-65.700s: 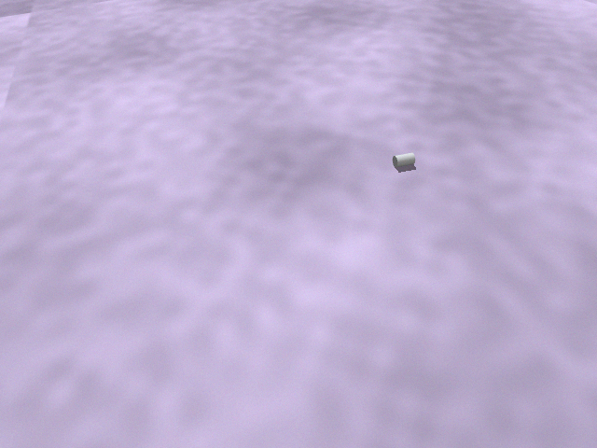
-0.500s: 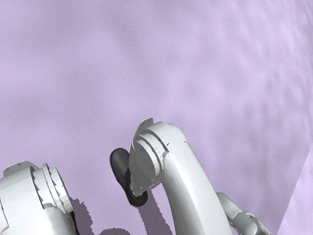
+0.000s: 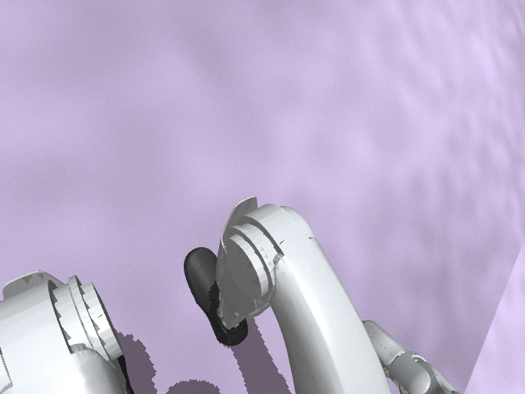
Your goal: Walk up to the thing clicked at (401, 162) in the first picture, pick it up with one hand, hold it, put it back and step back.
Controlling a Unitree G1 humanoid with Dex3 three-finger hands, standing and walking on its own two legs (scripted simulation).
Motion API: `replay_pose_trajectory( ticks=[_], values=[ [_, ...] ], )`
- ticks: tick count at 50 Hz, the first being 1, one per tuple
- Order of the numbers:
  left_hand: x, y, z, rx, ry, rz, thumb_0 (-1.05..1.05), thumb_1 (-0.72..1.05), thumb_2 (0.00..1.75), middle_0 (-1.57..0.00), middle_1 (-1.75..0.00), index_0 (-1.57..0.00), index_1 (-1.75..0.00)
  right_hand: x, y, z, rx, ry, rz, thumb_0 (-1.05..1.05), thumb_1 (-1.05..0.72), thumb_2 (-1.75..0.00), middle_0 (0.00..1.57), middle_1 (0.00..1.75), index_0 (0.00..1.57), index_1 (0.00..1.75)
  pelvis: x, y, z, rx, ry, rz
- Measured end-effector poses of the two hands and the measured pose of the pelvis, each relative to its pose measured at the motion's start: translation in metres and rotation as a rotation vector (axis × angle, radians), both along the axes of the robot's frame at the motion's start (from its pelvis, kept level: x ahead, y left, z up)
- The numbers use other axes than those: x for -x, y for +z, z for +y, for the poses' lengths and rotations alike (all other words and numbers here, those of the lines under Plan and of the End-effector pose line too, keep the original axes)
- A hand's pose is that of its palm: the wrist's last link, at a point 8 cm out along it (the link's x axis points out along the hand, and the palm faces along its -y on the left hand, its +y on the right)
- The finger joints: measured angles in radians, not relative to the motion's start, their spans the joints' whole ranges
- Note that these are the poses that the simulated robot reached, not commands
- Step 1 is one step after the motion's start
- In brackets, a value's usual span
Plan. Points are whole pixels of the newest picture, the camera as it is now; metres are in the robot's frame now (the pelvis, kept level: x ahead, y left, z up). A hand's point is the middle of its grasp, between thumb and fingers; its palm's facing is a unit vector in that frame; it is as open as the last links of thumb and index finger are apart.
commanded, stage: rest palm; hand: left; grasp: from above
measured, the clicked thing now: out of the picture +0.46 +0.47 -0.28
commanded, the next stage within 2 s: go down in 1.52 s
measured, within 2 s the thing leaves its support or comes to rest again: neither
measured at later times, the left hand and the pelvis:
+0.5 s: hand out of the picture +0.44 +0.43 -0.23, palm faces -0.44 -0.18 -0.88, open 13.8 cm; pelvis +0.00 +0.00 +0.00, yaw +0 degrees
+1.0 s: hand out of the picture +0.44 +0.43 -0.23, palm faces -0.43 -0.17 -0.88, open 13.8 cm; pelvis +0.00 +0.00 +0.00, yaw +0 degrees
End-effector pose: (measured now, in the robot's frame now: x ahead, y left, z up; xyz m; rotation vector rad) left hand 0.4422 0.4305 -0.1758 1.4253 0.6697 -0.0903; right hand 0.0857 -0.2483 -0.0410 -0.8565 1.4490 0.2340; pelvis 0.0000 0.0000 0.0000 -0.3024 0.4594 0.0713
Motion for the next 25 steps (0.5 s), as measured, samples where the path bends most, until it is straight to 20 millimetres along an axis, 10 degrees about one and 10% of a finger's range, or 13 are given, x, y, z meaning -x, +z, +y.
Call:
replay_pose_trajectory(
  ticks=[25],
  values=[
    [-0.0009, 0.0024, 0.0024, 0.003, -0.002, -0.006, 0.0, -0.45, 0.95, -0.07, -1.08, -0.09, -1.05, 0.0004, 0.002, -0.0009, 0.014, -0.004, -0.004, 0.0, -0.89, -0.9, 0.21, 0.3, 0.2, 0.3, 0.0, 0.0001, 0.0012, 0.002, 0.0, 0.002]
  ],
)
